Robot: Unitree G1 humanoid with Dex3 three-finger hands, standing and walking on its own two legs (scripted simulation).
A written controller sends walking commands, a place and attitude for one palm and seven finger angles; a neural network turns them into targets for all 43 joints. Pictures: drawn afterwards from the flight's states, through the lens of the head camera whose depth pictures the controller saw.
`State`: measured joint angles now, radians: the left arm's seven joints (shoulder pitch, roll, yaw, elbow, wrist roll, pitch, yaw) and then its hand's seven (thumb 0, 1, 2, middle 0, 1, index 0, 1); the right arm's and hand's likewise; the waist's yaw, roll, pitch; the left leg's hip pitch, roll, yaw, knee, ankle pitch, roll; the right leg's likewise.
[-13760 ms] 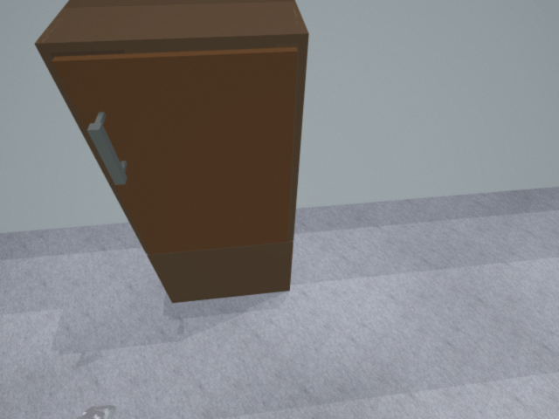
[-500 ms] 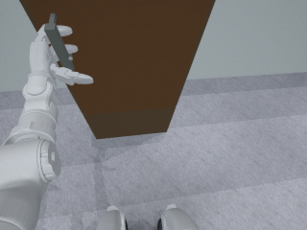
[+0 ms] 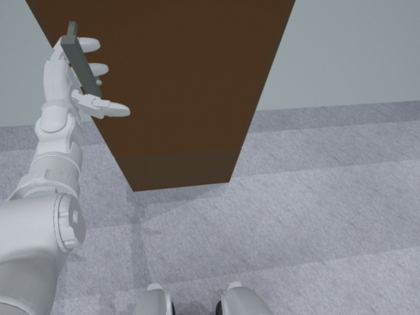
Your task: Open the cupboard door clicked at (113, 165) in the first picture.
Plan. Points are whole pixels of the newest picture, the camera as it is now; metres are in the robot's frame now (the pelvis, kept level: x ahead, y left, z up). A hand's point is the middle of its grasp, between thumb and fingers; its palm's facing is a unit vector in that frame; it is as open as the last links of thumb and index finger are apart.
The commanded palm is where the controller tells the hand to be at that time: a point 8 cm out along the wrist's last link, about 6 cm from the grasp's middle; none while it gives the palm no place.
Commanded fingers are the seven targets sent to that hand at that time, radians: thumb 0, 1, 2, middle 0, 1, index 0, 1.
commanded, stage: close the thumb around the handle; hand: left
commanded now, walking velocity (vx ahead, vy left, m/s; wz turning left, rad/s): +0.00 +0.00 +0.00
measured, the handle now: (85, 65) +0.57 +0.19 +0.09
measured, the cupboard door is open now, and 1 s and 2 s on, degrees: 0 1 41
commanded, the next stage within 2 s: pull the door open along its arc in 0.78 s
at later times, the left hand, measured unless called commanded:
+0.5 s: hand (98, 83) +0.52 +0.16 +0.09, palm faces +0.03 -1.00 -0.01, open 9.2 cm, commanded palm +0.50 +0.20 +0.09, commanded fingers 0.00 0.73 0.83 -0.39 -1.33 -0.39 -1.33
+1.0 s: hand (99, 83) +0.53 +0.16 +0.09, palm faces +0.03 -1.00 +0.00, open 5.3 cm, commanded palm +0.49 +0.20 +0.09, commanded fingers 0.00 0.90 0.90 -0.40 -1.35 -0.40 -1.35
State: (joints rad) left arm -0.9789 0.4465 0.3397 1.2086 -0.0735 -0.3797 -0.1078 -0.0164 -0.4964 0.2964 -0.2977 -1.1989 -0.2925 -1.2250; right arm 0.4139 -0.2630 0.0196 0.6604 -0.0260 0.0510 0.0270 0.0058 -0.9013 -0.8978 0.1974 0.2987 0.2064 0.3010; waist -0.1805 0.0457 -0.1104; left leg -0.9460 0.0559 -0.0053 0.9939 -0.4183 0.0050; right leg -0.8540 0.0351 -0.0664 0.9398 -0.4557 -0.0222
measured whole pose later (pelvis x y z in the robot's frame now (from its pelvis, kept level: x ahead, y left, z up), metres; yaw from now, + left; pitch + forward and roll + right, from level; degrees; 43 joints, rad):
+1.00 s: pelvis +0.00 +0.01 +0.00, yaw -1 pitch +21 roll -3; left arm -0.97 0.45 0.37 1.20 -0.07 -0.38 -0.12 0.00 0.79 0.82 -0.40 -1.35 -0.40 -1.35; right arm 0.42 -0.26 0.03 0.65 -0.03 0.06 0.02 0.01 -0.90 -0.90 0.20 0.30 0.21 0.30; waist -0.20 0.05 -0.11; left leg -0.96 0.06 0.00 1.00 -0.42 0.01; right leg -0.87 0.04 -0.05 0.94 -0.45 -0.01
